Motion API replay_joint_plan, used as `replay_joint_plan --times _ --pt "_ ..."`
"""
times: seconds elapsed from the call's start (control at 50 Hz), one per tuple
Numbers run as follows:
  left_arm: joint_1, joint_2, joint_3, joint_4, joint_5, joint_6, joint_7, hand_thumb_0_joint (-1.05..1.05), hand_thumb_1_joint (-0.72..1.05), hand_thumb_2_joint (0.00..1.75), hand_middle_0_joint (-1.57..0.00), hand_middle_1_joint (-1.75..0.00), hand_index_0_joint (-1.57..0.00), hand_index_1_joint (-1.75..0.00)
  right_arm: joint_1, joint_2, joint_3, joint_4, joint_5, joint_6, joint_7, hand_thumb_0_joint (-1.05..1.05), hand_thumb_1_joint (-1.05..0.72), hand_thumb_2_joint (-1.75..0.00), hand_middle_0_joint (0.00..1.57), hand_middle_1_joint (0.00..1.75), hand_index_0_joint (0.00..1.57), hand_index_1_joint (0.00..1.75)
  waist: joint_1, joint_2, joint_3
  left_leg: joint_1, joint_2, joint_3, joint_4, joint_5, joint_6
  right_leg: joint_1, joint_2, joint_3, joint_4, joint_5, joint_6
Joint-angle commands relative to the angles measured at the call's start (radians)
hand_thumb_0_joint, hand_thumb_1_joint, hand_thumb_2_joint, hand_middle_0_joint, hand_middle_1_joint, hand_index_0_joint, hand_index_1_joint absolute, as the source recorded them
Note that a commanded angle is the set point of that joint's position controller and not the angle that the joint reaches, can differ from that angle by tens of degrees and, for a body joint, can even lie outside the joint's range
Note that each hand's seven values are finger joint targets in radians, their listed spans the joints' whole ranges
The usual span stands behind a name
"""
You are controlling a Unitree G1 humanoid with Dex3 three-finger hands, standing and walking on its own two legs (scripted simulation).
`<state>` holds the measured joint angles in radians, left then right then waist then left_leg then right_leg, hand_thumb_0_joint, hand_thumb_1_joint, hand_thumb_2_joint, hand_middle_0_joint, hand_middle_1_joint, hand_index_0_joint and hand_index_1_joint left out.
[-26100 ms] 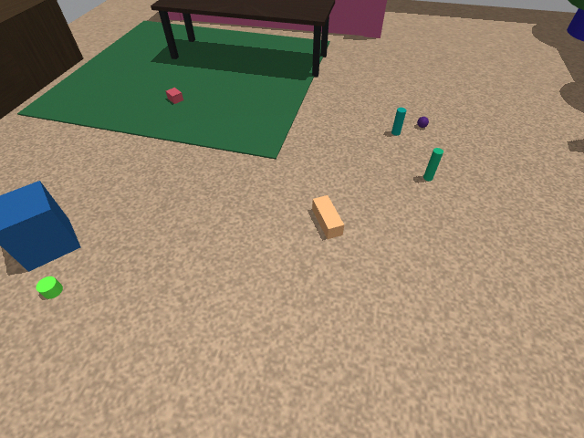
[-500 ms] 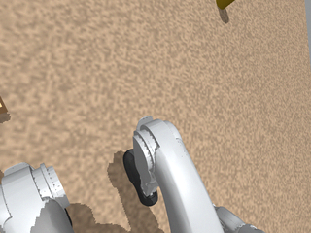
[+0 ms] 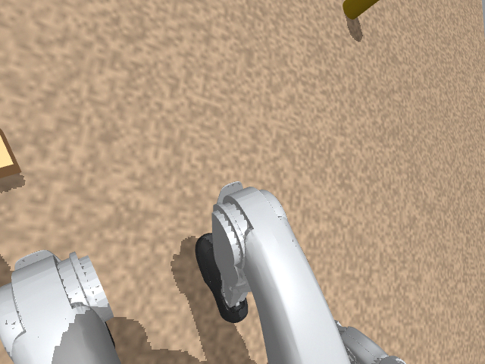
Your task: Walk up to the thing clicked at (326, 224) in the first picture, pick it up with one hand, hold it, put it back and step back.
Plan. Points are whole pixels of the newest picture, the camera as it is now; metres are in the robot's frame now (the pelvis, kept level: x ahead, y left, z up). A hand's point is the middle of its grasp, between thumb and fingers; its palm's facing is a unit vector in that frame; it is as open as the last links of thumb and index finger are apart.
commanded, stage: withdraw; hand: left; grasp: from above
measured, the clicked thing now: out of the picture +0.46 +0.30 -0.27
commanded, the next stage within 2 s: home in 0.68 s
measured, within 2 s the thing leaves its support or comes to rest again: neither
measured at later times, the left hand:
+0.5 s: hand out of the picture +0.44 +0.30 -0.05, palm faces -0.49 -0.10 -0.87, open 13.9 cm
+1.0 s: hand out of the picture +0.47 +0.31 -0.15, palm faces -0.33 -0.13 -0.93, open 13.0 cm
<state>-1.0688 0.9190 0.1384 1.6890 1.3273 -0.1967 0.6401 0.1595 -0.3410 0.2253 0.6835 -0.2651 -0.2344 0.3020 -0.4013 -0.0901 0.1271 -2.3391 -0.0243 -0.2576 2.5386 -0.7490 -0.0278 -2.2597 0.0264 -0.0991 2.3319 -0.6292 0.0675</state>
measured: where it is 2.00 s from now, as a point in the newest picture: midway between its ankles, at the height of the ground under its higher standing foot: (171, 331)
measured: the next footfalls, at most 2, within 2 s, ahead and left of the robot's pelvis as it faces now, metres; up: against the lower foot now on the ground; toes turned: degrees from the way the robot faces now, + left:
none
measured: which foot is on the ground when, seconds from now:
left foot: down 0.00-1.00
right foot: down 0.00-1.00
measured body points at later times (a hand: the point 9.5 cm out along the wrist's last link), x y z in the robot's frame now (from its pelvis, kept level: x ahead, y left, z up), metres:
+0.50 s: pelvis -0.01 -0.01 +0.07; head +0.20 +0.06 +0.46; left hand +0.46 +0.30 +0.00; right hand +0.11 -0.28 -0.04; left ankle +0.05 +0.12 -0.28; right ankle +0.12 -0.14 -0.28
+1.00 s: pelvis +0.00 -0.01 +0.02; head +0.24 +0.08 +0.39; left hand +0.48 +0.31 -0.10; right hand +0.03 -0.27 -0.07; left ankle +0.05 +0.12 -0.28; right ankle +0.12 -0.14 -0.27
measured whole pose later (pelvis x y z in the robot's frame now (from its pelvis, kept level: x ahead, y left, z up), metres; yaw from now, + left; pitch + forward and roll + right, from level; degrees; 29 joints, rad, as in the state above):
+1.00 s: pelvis +0.00 -0.01 +0.02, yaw +6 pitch +36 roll -8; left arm -1.00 0.73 0.10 1.39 1.22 -0.15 0.44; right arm 0.25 -0.26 0.08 0.71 -0.15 -0.06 0.14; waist -0.31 0.00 -0.04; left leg -2.35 -0.04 -0.16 2.41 -0.69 -0.04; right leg -2.30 -0.01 -0.02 2.29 -0.63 0.06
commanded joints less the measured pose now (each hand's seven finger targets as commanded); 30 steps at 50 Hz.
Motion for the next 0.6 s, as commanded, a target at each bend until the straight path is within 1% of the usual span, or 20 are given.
replay_joint_plan --times 0.0,0.02,0.06,0.08,0.12,0.14,0.16,0.18,0.24,0.26,0.28,0.3,0.32,0.34,0.36,0.38,0.44,0.46,0.48,0.58 --pt "-0.286 0.158 -0.005 -0.286 -0.048 0.048 0.031 0.00 -0.55 1.01 -0.07 -1.00 -0.06 -1.00 0.170 -0.304 -0.150 0.016 0.038 0.010 0.012 0.00 -0.91 -0.91 0.20 0.30 0.20 0.30 0.026 0.678 -0.836 0.633 0.025 0.147 -0.331 0.321 0.004 0.353 0.027 -0.140 -0.150 0.294 -0.100" --pt "-0.253 0.136 -0.013 -0.302 -0.055 0.066 0.018 0.00 -0.55 1.01 -0.07 -1.00 -0.06 -1.01 0.175 -0.299 -0.162 0.027 0.051 0.019 0.016 0.00 -0.91 -0.91 0.20 0.30 0.20 0.30 0.045 0.687 -0.849 0.633 0.022 0.157 -0.339 0.329 0.006 0.346 0.028 -0.132 -0.154 0.294 -0.104" --pt "-0.228 0.153 0.024 -0.411 -0.079 0.100 -0.006 0.00 -0.54 1.01 -0.07 -1.00 -0.06 -1.00 0.182 -0.294 -0.196 0.032 0.079 0.043 0.017 0.00 -0.90 -0.91 0.20 0.30 0.20 0.30 0.096 0.699 -0.940 0.651 0.014 0.169 -0.363 0.368 0.007 0.350 0.020 -0.117 -0.158 0.320 -0.107" --pt "-0.186 0.105 -0.008 -0.401 -0.088 0.120 -0.030 0.00 -0.54 1.01 -0.08 -0.99 -0.07 -1.00 0.170 -0.280 -0.205 0.036 0.097 0.057 0.020 0.00 -0.90 -0.91 0.20 0.30 0.20 0.30 0.113 0.683 -0.936 0.631 0.014 0.181 -0.374 0.356 0.012 0.342 0.023 -0.107 -0.165 0.309 -0.111" --pt "-0.206 0.027 -0.044 -0.448 -0.115 0.153 -0.084 0.00 -0.52 1.00 -0.08 -0.99 -0.07 -0.99 0.191 -0.269 -0.230 0.049 0.122 0.088 0.015 0.00 -0.90 -0.90 0.20 0.30 0.20 0.30 0.102 0.599 -0.927 0.600 0.011 0.193 -0.385 0.340 0.026 0.353 0.021 -0.090 -0.206 0.307 -0.105" --pt "-0.225 0.011 -0.059 -0.468 -0.129 0.165 -0.118 0.00 -0.52 1.00 -0.08 -0.99 -0.08 -0.99 0.202 -0.265 -0.240 0.055 0.132 0.098 0.010 0.00 -0.90 -0.90 0.20 0.30 0.20 0.30 0.098 0.569 -0.904 0.582 0.010 0.196 -0.398 0.320 0.031 0.345 0.018 -0.082 -0.220 0.290 -0.106" --pt "-0.217 -0.014 -0.075 -0.493 -0.143 0.172 -0.153 0.00 -0.52 1.01 -0.09 -0.99 -0.08 -1.00 0.211 -0.256 -0.250 0.053 0.140 0.114 0.004 0.00 -0.90 -0.91 0.20 0.30 0.20 0.30 0.110 0.557 -0.937 0.581 0.007 0.202 -0.414 0.315 0.035 0.379 0.020 -0.073 -0.237 0.284 -0.107" --pt "-0.199 -0.043 -0.091 -0.488 -0.163 0.180 -0.190 0.00 -0.54 1.02 -0.09 -0.99 -0.07 -1.00 0.212 -0.249 -0.259 0.053 0.151 0.129 -0.004 0.00 -0.91 -0.91 0.20 0.30 0.20 0.30 0.111 0.512 -0.906 0.575 0.004 0.196 -0.441 0.284 0.038 0.370 0.016 -0.067 -0.255 0.256 -0.108" --pt "-0.227 -0.109 -0.139 -0.540 -0.188 0.186 -0.304 0.00 -0.51 1.00 -0.12 -0.96 -0.10 -0.98 0.225 -0.233 -0.284 0.039 0.168 0.173 -0.035 0.00 -0.91 -0.91 0.20 0.30 0.20 0.30 0.109 0.443 -0.907 0.593 0.001 0.184 -0.497 0.227 0.039 0.378 0.007 -0.048 -0.299 0.202 -0.112" --pt "-0.244 -0.152 -0.169 -0.521 -0.191 0.181 -0.342 0.00 -0.52 1.01 -0.12 -0.96 -0.10 -0.99 0.223 -0.226 -0.288 0.033 0.174 0.185 -0.048 0.00 -0.91 -0.91 0.20 0.30 0.20 0.30 0.089 0.406 -0.865 0.570 0.000 0.178 -0.504 0.202 0.041 0.364 0.005 -0.044 -0.309 0.181 -0.113" --pt "-0.240 -0.171 -0.186 -0.519 -0.194 0.172 -0.376 0.00 -0.52 1.02 -0.11 -0.98 -0.09 -1.00 0.225 -0.219 -0.286 0.024 0.177 0.195 -0.059 0.00 -0.91 -0.91 0.20 0.30 0.20 0.30 0.085 0.368 -0.835 0.547 -0.002 0.180 -0.507 0.189 0.046 0.379 0.005 -0.039 -0.326 0.169 -0.111" --pt "-0.242 -0.172 -0.193 -0.517 -0.199 0.162 -0.404 0.00 -0.51 1.01 -0.12 -0.97 -0.10 -0.99 0.229 -0.219 -0.283 0.017 0.181 0.205 -0.075 0.00 -0.91 -0.91 0.20 0.30 0.20 0.30 0.083 0.317 -0.806 0.534 -0.004 0.182 -0.504 0.197 0.050 0.391 0.000 -0.033 -0.346 0.171 -0.109" --pt "-0.183 -0.172 -0.188 -0.431 -0.200 0.160 -0.428 0.00 -0.51 1.02 -0.12 -0.98 -0.10 -1.00 0.230 -0.221 -0.288 0.020 0.182 0.216 -0.091 0.00 -0.91 -0.91 0.20 0.30 0.20 0.30 0.080 0.249 -0.750 0.491 -0.008 0.187 -0.510 0.156 0.055 0.391 0.001 -0.029 -0.367 0.123 -0.111" --pt "-0.261 -0.184 -0.209 -0.526 -0.207 0.132 -0.450 0.00 -0.52 1.02 -0.11 -0.99 -0.09 -1.01 0.218 -0.207 -0.278 -0.005 0.182 0.220 -0.109 0.00 -0.91 -0.91 0.20 0.30 0.20 0.30 0.077 0.251 -0.754 0.468 -0.015 0.204 -0.505 0.168 0.055 0.419 -0.004 -0.021 -0.382 0.126 -0.111" --pt "-0.252 -0.167 -0.199 -0.496 -0.202 0.119 -0.464 0.00 -0.52 1.03 -0.10 -1.00 -0.08 -1.02 0.213 -0.211 -0.274 -0.010 0.180 0.225 -0.125 0.00 -0.91 -0.91 0.20 0.30 0.20 0.30 0.086 0.225 -0.732 0.463 -0.018 0.203 -0.511 0.155 0.055 0.416 -0.008 -0.018 -0.396 0.106 -0.113" --pt "-0.225 -0.146 -0.196 -0.476 -0.196 0.108 -0.473 0.00 -0.51 1.02 -0.11 -1.00 -0.10 -1.01 0.208 -0.206 -0.268 -0.016 0.180 0.229 -0.140 0.00 -0.91 -0.91 0.20 0.30 0.20 0.30 0.090 0.213 -0.710 0.461 -0.020 0.214 -0.512 0.158 0.056 0.432 -0.011 -0.016 -0.408 0.097 -0.111" --pt "-0.261 -0.092 -0.179 -0.475 -0.179 0.063 -0.471 0.00 -0.48 1.00 -0.13 -0.97 -0.12 -0.99 0.185 -0.191 -0.252 -0.037 0.171 0.236 -0.175 0.00 -0.90 -0.90 0.20 0.30 0.20 0.30 0.104 0.207 -0.726 0.451 -0.022 0.236 -0.510 0.141 0.057 0.470 -0.009 -0.005 -0.413 0.059 -0.110" --pt "-0.290 -0.061 -0.166 -0.495 -0.171 0.048 -0.458 0.00 -0.48 0.99 -0.14 -0.96 -0.13 -0.98 0.187 -0.186 -0.243 -0.036 0.171 0.236 -0.185 0.00 -0.90 -0.90 0.20 0.30 0.20 0.30 0.120 0.233 -0.753 0.459 -0.025 0.243 -0.510 0.146 0.056 0.473 -0.014 0.004 -0.414 0.064 -0.109" --pt "-0.282 -0.062 -0.168 -0.457 -0.161 0.038 -0.447 0.00 -0.48 0.99 -0.14 -0.96 -0.13 -0.97 0.181 -0.171 -0.236 -0.038 0.166 0.237 -0.189 0.00 -0.90 -0.90 0.20 0.30 0.20 0.30 0.116 0.246 -0.766 0.465 -0.022 0.247 -0.508 0.150 0.058 0.485 -0.011 0.008 -0.404 0.074 -0.102" --pt "-0.309 -0.038 -0.164 -0.333 -0.103 -0.001 -0.352 0.00 -0.48 0.99 -0.11 -0.98 -0.11 -0.99 0.183 -0.179 -0.209 -0.030 0.152 0.224 -0.206 0.00 -0.90 -0.90 0.20 0.30 0.20 0.30 0.103 0.259 -0.756 0.418 -0.025 0.244 -0.489 0.117 0.062 0.439 -0.008 0.006 -0.384 0.037 -0.101"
